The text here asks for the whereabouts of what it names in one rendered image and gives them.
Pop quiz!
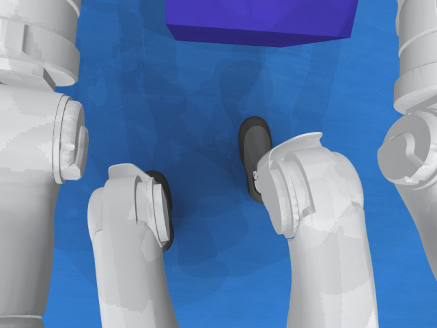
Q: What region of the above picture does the robot right upper arm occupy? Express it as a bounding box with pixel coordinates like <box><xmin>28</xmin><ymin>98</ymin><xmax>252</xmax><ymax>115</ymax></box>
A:
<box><xmin>377</xmin><ymin>108</ymin><xmax>437</xmax><ymax>281</ymax></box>

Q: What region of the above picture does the robot right thigh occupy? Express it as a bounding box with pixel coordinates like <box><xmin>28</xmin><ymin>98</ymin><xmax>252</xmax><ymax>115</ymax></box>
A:
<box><xmin>264</xmin><ymin>146</ymin><xmax>379</xmax><ymax>328</ymax></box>

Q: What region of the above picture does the left robot forearm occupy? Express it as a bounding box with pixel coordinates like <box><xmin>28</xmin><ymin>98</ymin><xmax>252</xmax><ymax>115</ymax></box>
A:
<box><xmin>0</xmin><ymin>0</ymin><xmax>81</xmax><ymax>92</ymax></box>

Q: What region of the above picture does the robot left upper arm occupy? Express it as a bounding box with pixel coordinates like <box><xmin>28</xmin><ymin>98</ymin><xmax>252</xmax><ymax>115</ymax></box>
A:
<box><xmin>0</xmin><ymin>84</ymin><xmax>89</xmax><ymax>328</ymax></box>

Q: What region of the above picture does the right robot forearm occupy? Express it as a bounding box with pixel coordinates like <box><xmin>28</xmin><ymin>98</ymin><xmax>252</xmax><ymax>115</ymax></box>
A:
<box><xmin>393</xmin><ymin>0</ymin><xmax>437</xmax><ymax>115</ymax></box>

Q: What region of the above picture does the right robot shin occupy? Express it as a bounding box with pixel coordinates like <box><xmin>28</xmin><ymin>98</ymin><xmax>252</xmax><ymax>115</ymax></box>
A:
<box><xmin>253</xmin><ymin>132</ymin><xmax>364</xmax><ymax>210</ymax></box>

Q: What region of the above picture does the carton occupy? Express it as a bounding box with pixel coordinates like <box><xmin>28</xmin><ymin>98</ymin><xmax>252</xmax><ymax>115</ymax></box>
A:
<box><xmin>165</xmin><ymin>0</ymin><xmax>358</xmax><ymax>48</ymax></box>

